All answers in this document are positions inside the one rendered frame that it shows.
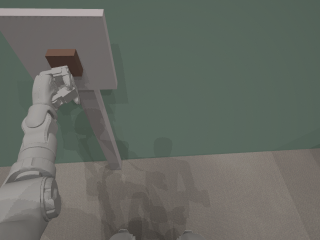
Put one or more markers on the robot shin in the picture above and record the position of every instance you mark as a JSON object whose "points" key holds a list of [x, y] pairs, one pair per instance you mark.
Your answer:
{"points": [[187, 231], [123, 231]]}

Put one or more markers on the left robot shin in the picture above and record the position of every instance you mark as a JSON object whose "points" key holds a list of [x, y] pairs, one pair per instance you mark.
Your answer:
{"points": [[123, 231]]}

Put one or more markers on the left robot forearm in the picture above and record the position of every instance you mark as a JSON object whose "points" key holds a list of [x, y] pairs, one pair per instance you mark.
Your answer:
{"points": [[38, 151]]}

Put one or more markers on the panel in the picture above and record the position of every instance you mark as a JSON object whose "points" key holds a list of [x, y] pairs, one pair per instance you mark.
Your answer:
{"points": [[32, 31]]}

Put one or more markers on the robot left upper arm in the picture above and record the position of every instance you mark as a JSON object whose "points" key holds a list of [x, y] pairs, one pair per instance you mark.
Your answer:
{"points": [[27, 206]]}

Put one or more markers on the robot left hand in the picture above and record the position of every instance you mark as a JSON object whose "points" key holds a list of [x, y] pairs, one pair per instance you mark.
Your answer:
{"points": [[46, 92]]}

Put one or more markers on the right robot shin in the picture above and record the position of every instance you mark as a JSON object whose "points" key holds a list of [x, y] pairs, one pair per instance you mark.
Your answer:
{"points": [[187, 231]]}

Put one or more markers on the button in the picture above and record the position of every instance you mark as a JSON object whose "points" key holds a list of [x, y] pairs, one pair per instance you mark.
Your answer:
{"points": [[65, 57]]}

